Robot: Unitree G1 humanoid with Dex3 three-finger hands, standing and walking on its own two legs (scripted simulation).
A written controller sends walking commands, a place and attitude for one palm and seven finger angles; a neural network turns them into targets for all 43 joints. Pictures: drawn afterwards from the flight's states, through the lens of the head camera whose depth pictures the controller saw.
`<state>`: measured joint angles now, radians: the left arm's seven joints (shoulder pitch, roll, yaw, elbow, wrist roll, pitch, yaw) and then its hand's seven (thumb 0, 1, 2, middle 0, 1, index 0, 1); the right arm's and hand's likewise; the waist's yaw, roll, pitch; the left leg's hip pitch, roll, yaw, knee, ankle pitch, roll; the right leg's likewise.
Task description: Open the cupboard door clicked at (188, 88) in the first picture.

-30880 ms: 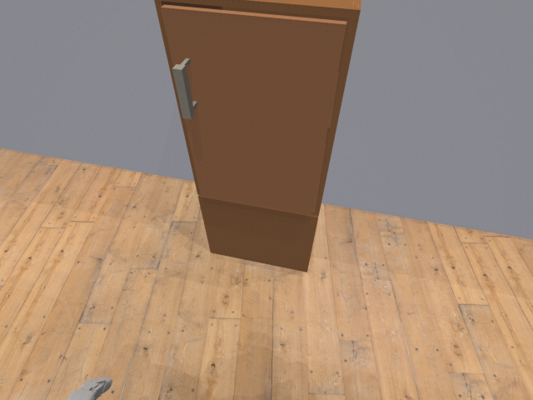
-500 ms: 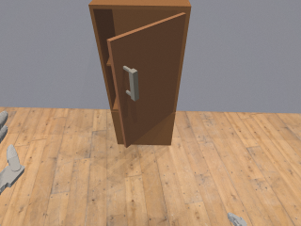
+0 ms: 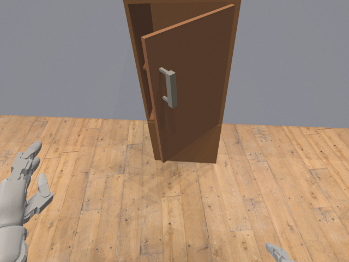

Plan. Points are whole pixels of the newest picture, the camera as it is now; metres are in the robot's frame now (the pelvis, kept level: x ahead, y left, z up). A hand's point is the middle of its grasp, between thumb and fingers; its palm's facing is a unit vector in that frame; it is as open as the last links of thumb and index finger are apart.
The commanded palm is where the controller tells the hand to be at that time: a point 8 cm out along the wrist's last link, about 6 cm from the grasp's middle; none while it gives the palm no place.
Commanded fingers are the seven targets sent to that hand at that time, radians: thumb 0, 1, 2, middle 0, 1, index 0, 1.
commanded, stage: let the arm hang, fingers relaxed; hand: left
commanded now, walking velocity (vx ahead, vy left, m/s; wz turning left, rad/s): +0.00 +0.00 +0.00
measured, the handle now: (167, 87) +0.63 +0.07 +0.07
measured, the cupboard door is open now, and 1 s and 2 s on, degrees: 47 47 47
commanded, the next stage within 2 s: look to check the result in 1.04 s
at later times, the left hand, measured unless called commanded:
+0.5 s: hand out of the picture +0.01 +0.23 -0.16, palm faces +0.03 -0.96 -0.28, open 7.2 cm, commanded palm none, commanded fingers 0.00 0.90 0.90 -0.20 -0.30 -0.20 -0.30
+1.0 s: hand out of the picture +0.05 +0.21 -0.16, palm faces +0.00 -0.97 -0.23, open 7.4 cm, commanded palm none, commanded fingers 0.00 0.90 0.90 -0.20 -0.30 -0.20 -0.30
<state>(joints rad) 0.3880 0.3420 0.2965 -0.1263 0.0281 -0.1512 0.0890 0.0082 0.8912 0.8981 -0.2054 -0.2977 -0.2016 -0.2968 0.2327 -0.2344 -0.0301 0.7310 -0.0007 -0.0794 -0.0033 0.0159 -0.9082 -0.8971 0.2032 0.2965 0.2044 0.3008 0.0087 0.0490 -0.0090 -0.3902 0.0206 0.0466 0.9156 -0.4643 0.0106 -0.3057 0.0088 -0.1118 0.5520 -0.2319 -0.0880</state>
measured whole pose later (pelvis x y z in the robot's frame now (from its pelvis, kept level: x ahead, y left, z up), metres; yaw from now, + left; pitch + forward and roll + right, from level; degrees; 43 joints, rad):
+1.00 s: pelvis +0.01 +0.03 +0.01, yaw -1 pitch -2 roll +1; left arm 0.19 0.17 0.01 1.15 0.01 -0.01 0.02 0.01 0.90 0.90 -0.20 -0.30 -0.20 -0.30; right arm 0.24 -0.18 0.00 1.14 -0.02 0.00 -0.02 0.01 -0.91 -0.90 0.20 0.30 0.20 0.30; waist -0.01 0.02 0.06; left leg -0.12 0.01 0.10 0.36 -0.20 0.01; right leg -0.19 0.00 -0.09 0.38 -0.16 -0.04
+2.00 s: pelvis +0.04 +0.01 +0.01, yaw -5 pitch -1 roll +0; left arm 0.17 0.21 0.05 1.10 0.02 0.03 0.02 0.01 0.90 0.90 -0.20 -0.30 -0.20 -0.30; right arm 0.17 -0.22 -0.03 1.08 -0.02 0.03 -0.03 0.01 -0.91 -0.90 0.20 0.30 0.20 0.30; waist 0.00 0.02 0.08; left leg -0.13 0.07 0.15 0.45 -0.30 -0.02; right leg -0.21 0.06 -0.04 0.43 -0.20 -0.06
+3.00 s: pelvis +0.02 -0.01 +0.00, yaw -41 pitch +0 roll -1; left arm 0.15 0.27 0.09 0.89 0.02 0.06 -0.04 0.01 0.91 0.90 -0.20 -0.30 -0.19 -0.29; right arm 0.22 -0.22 -0.04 0.90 -0.03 0.02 -0.02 0.01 -0.91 -0.90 0.21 0.30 0.21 0.30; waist 0.01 0.02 0.12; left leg -0.22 0.17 0.16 0.57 -0.34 -0.06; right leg -0.36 -0.01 -0.06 0.71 -0.37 0.04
